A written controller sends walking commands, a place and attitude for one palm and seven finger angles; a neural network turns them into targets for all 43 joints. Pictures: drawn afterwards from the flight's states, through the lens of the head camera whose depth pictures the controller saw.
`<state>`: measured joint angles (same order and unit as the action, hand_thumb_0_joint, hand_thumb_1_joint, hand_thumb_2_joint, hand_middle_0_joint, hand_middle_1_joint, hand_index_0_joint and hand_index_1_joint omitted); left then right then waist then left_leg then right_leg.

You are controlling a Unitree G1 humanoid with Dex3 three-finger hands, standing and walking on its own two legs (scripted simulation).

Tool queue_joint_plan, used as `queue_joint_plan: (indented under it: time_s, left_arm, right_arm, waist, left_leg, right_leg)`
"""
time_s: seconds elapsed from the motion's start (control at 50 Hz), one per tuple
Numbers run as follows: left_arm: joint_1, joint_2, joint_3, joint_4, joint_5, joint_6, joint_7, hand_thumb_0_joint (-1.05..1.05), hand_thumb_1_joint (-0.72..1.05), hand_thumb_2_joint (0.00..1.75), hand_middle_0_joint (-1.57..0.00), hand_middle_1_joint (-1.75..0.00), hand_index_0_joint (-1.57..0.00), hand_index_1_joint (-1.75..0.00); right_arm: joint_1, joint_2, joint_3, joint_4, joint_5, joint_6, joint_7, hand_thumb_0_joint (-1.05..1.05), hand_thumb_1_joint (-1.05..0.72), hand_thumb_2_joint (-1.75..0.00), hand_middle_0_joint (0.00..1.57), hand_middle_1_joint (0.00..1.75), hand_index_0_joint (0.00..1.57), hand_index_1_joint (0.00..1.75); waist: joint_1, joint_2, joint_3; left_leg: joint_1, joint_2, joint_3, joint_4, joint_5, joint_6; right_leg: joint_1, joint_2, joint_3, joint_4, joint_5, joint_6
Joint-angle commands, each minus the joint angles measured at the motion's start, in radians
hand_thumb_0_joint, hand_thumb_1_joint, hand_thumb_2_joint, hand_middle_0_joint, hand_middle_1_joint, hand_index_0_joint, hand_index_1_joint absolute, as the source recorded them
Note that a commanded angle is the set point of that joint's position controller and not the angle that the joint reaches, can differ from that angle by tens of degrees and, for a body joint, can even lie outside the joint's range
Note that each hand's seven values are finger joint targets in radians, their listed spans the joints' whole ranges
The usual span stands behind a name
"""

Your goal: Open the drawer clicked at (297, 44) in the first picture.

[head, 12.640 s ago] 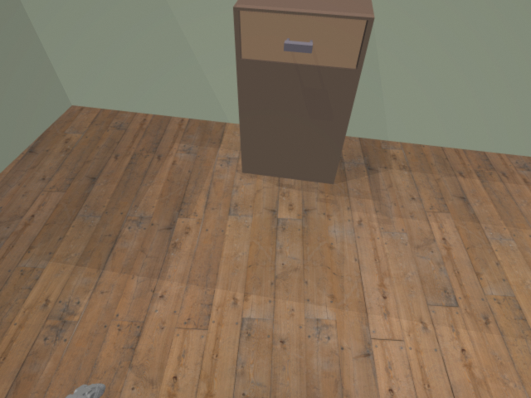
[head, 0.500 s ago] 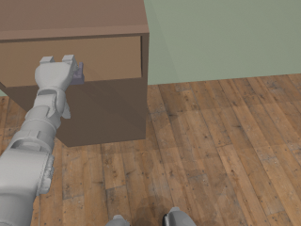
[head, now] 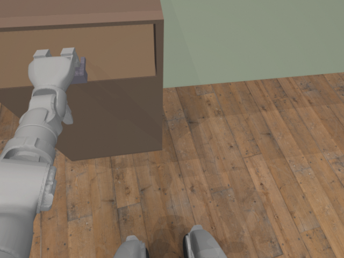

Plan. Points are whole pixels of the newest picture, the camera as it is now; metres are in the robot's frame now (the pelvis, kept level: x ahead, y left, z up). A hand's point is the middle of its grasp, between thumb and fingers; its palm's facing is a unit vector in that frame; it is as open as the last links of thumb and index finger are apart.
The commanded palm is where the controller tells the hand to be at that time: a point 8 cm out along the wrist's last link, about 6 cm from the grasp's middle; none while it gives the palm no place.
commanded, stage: lower the fingers behind the handle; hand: left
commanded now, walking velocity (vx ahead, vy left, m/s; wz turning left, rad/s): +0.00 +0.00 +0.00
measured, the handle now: (64, 69) +0.58 +0.23 +0.03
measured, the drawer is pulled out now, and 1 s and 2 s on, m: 0.00 0.00 0.00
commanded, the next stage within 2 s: lift the fingers back up to retry in 0.20 s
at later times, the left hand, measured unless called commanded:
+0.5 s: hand (62, 87) +0.52 +0.22 +0.03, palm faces -0.07 -0.01 -1.00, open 13.8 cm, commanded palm +0.51 +0.23 +0.09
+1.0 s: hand (42, 64) +0.53 +0.24 +0.10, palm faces -0.02 +0.00 -1.00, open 13.7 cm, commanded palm +0.50 +0.22 +0.15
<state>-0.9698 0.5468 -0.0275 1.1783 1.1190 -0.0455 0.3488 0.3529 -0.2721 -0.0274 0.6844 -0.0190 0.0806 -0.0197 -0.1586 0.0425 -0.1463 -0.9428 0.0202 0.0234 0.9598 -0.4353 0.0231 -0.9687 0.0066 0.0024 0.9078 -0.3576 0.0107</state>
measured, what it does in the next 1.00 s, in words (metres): stands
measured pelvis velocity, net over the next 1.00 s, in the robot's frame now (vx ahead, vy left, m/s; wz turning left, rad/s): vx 0.04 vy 0.00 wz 0.01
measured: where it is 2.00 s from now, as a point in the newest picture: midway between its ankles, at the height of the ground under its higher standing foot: outside the picture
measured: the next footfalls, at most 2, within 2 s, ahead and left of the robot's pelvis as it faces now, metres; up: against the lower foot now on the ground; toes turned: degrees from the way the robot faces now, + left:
none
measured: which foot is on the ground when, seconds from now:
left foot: down 0.00-1.00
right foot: down 0.00-1.00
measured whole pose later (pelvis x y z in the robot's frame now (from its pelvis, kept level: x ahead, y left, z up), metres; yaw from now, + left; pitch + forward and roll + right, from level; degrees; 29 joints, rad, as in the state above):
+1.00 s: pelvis +0.04 +0.00 +0.04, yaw +1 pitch +18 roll -2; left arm -0.86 0.49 -0.07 1.01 1.05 0.04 0.25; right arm 0.35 -0.26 -0.06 0.72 -0.01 0.12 0.00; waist -0.09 0.07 -0.14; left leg -0.65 0.02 0.01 0.73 -0.40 0.02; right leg -0.66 0.01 -0.01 0.67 -0.32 0.01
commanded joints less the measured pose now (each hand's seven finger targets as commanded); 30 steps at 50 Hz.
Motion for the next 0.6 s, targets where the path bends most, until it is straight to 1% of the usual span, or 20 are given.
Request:
queue_joint_plan:
  time_s: [0.0,0.04,0.06,0.08,0.14,0.18,0.2,0.22,0.3,0.32,0.34,0.36,0.38,0.4,0.44,0.46,0.5,0.52,0.54,0.58]
  left_arm:
    - [-0.313,0.227,0.034,-0.07,-0.004,0.023,-0.009,0.0,-0.5,0.3,-0.3,-1.2,-0.3,-1.2]
    - [-0.329,0.239,0.044,-0.071,-0.009,0.018,-0.012,0.0,-0.5,0.3,-0.3,-1.2,-0.3,-1.2]
    - [-0.334,0.243,0.04,-0.074,-0.007,0.016,-0.013,0.0,-0.5,0.3,-0.3,-1.2,-0.3,-1.2]
    - [-0.32,0.248,0.045,-0.063,-0.008,0.018,-0.014,0.0,-0.5,0.3,-0.3,-1.2,-0.3,-1.2]
    - [-0.31,0.27,0.061,-0.063,-0.016,0.017,-0.018,0.0,-0.5,0.3,-0.3,-1.2,-0.3,-1.2]
    - [-0.334,0.243,0.03,-0.052,-0.012,0.017,-0.018,0.0,-0.5,0.3,-0.3,-1.2,-0.3,-1.2]
    - [-0.328,0.268,0.047,-0.037,-0.011,0.02,-0.017,0.0,-0.5,0.3,-0.3,-1.2,-0.3,-1.2]
    - [-0.358,0.274,0.044,-0.053,-0.007,0.018,-0.016,0.0,-0.5,0.3,-0.3,-1.2,-0.3,-1.2]
    - [-0.35,0.297,0.068,-0.087,-0.014,0.015,-0.016,0.0,-0.5,0.3,-0.3,-1.2,-0.3,-1.2]
    - [-0.358,0.33,0.089,-0.104,-0.016,0.015,-0.016,0.0,-0.5,0.3,-0.3,-1.2,-0.3,-1.2]
    - [-0.369,0.344,0.1,-0.122,-0.024,0.013,-0.018,0.0,-0.5,0.3,-0.3,-1.2,-0.3,-1.2]
    - [-0.385,0.343,0.091,-0.131,-0.021,0.014,-0.019,0.0,-0.5,0.3,-0.3,-1.2,-0.3,-1.2]
    - [-0.394,0.34,0.088,-0.149,-0.024,0.011,-0.019,0.0,-0.5,0.3,-0.3,-1.2,-0.3,-1.2]
    - [-0.396,0.344,0.094,-0.154,-0.027,0.009,-0.019,0.0,-0.5,0.3,-0.3,-1.2,-0.3,-1.2]
    - [-0.413,0.382,0.123,-0.182,-0.035,-0.001,-0.016,0.0,-0.5,0.3,-0.3,-1.2,-0.3,-1.2]
    - [-0.428,0.391,0.125,-0.21,-0.033,-0.009,-0.014,0.0,-0.5,0.3,-0.3,-1.2,-0.3,-1.2]
    - [-0.422,0.391,0.134,-0.237,-0.035,-0.022,-0.01,0.0,-0.5,0.3,-0.3,-1.2,-0.3,-1.2]
    - [-0.432,0.381,0.131,-0.273,-0.033,-0.034,-0.007,0.0,-0.5,0.3,-0.3,-1.2,-0.3,-1.2]
    - [-0.43,0.387,0.148,-0.302,-0.036,-0.045,-0.003,0.0,-0.5,0.3,-0.3,-1.2,-0.3,-1.2]
    - [-0.415,0.359,0.143,-0.335,-0.038,-0.059,0.007,0.0,-0.5,0.3,-0.3,-1.2,-0.3,-1.2]
  right_arm:
    - [0.168,-0.171,-0.058,-0.039,-0.002,-0.014,-0.017,0.0,-0.9,-0.9,0.2,0.3,0.2,0.3]
    - [0.173,-0.175,-0.058,-0.036,-0.003,-0.016,-0.018,0.0,-0.9,-0.9,0.2,0.3,0.2,0.3]
    - [0.176,-0.174,-0.056,-0.037,-0.002,-0.017,-0.019,0.0,-0.9,-0.9,0.2,0.3,0.2,0.3]
    - [0.173,-0.175,-0.056,-0.036,-0.001,-0.017,-0.02,0.0,-0.9,-0.9,0.2,0.3,0.2,0.3]
    - [0.174,-0.178,-0.052,-0.037,-0.002,-0.017,-0.021,0.0,-0.9,-0.9,0.2,0.3,0.2,0.3]
    - [0.174,-0.176,-0.051,-0.037,0.002,-0.021,-0.022,0.0,-0.9,-0.9,0.2,0.3,0.2,0.3]
    - [0.174,-0.181,-0.049,-0.035,0.003,-0.02,-0.023,0.0,-0.9,-0.9,0.2,0.3,0.2,0.3]
    - [0.176,-0.182,-0.048,-0.036,0.003,-0.021,-0.025,0.0,-0.9,-0.9,0.2,0.3,0.2,0.3]
    - [0.183,-0.179,-0.051,-0.039,-0.001,-0.02,-0.025,0.0,-0.9,-0.9,0.2,0.3,0.2,0.3]
    - [0.184,-0.181,-0.049,-0.04,-0.001,-0.017,-0.024,0.0,-0.9,-0.9,0.2,0.3,0.2,0.3]
    - [0.184,-0.181,-0.05,-0.041,-0.001,-0.014,-0.025,0.0,-0.9,-0.9,0.2,0.3,0.2,0.3]
    - [0.184,-0.178,-0.049,-0.046,0.002,-0.013,-0.028,0.0,-0.9,-0.9,0.2,0.3,0.2,0.3]
    - [0.181,-0.175,-0.049,-0.047,0.004,-0.015,-0.027,0.0,-0.9,-0.9,0.2,0.3,0.2,0.3]
    - [0.18,-0.176,-0.05,-0.045,0.005,-0.014,-0.028,0.0,-0.9,-0.9,0.2,0.3,0.2,0.3]
    - [0.177,-0.179,-0.048,-0.045,0.003,-0.012,-0.032,0.0,-0.9,-0.9,0.2,0.3,0.2,0.3]
    - [0.179,-0.177,-0.05,-0.046,0.003,-0.013,-0.032,0.0,-0.9,-0.9,0.2,0.3,0.2,0.3]
    - [0.177,-0.174,-0.052,-0.043,0.002,-0.014,-0.033,0.0,-0.9,-0.9,0.2,0.3,0.2,0.3]
    - [0.176,-0.172,-0.058,-0.044,0.0,-0.015,-0.032,0.0,-0.9,-0.9,0.2,0.3,0.2,0.3]
    - [0.176,-0.171,-0.062,-0.043,-0.004,-0.015,-0.031,0.0,-0.9,-0.9,0.2,0.3,0.2,0.3]
    - [0.176,-0.167,-0.069,-0.036,-0.007,-0.015,-0.026,0.0,-0.9,-0.9,0.2,0.3,0.2,0.3]
  waist:
    - [-0.015,0.0,-0.384]
    - [-0.021,-0.017,-0.388]
    - [-0.021,0.001,-0.391]
    - [-0.02,-0.019,-0.382]
    - [-0.014,-0.019,-0.389]
    - [-0.029,-0.019,-0.349]
    - [-0.026,-0.029,-0.338]
    - [-0.031,-0.01,-0.353]
    - [-0.017,0.002,-0.417]
    - [-0.006,0.016,-0.432]
    - [-0.007,0.001,-0.453]
    - [-0.012,0.004,-0.451]
    - [-0.006,0.036,-0.439]
    - [-0.007,0.021,-0.442]
    - [-0.002,0.017,-0.46]
    - [0.0,0.039,-0.472]
    - [0.009,0.044,-0.481]
    - [0.014,0.078,-0.505]
    - [0.022,0.075,-0.532]
    - [0.025,0.095,-0.539]
  left_leg:
    - [0.212,-0.034,-0.012,-0.104,0.233,0.026]
    - [0.205,-0.033,-0.016,-0.101,0.234,0.028]
    - [0.201,-0.033,-0.014,-0.1,0.231,0.028]
    - [0.19,-0.034,-0.012,-0.099,0.214,0.03]
    - [0.179,-0.035,-0.012,-0.099,0.218,0.03]
    - [0.166,-0.035,-0.014,-0.104,0.176,0.03]
    - [0.156,-0.035,-0.016,-0.104,0.167,0.03]
    - [0.161,-0.034,-0.017,-0.101,0.168,0.031]
    - [0.183,-0.037,-0.009,-0.097,0.218,0.031]
    - [0.198,-0.037,-0.011,-0.105,0.226,0.029]
    - [0.205,-0.037,-0.012,-0.106,0.232,0.032]
    - [0.209,-0.039,-0.012,-0.115,0.219,0.032]
    - [0.224,-0.038,-0.012,-0.126,0.22,0.03]
    - [0.238,-0.037,-0.015,-0.134,0.219,0.031]
    - [0.254,-0.037,-0.015,-0.144,0.238,0.033]
    - [0.275,-0.037,-0.018,-0.15,0.249,0.032]
    - [0.308,-0.035,-0.019,-0.162,0.28,0.029]
    - [0.347,-0.034,-0.02,-0.166,0.307,0.026]
    - [0.383,-0.032,-0.022,-0.163,0.357,0.025]
    - [0.434,-0.028,-0.026,-0.169,0.42,0.02]
  right_leg:
    - [0.248,0.038,-0.028,-0.106,0.167,-0.035]
    - [0.247,0.038,-0.027,-0.105,0.167,-0.035]
    - [0.247,0.038,-0.025,-0.104,0.166,-0.033]
    - [0.25,0.038,-0.023,-0.107,0.157,-0.032]
    - [0.263,0.038,-0.023,-0.104,0.165,-0.034]
    - [0.23,0.037,-0.025,-0.113,0.122,-0.031]
    - [0.225,0.036,-0.026,-0.111,0.11,-0.031]
    - [0.218,0.036,-0.024,-0.107,0.109,-0.031]
    - [0.27,0.036,-0.019,-0.106,0.164,-0.03]
    - [0.288,0.036,-0.02,-0.108,0.171,-0.031]
    - [0.306,0.038,-0.017,-0.113,0.177,-0.03]
    - [0.317,0.037,-0.016,-0.124,0.169,-0.026]
    - [0.318,0.038,-0.016,-0.132,0.167,-0.029]
    - [0.325,0.039,-0.019,-0.14,0.16,-0.029]
    - [0.355,0.038,-0.014,-0.15,0.18,-0.028]
    - [0.364,0.038,-0.014,-0.156,0.189,-0.027]
    - [0.381,0.039,-0.018,-0.163,0.21,-0.03]
    - [0.381,0.041,-0.02,-0.166,0.223,-0.032]
    - [0.393,0.043,-0.022,-0.165,0.255,-0.035]
    - [0.395,0.046,-0.029,-0.171,0.292,-0.037]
